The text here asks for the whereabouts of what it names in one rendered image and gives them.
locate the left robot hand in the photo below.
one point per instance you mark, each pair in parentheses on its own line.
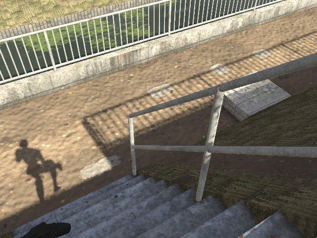
(51,230)

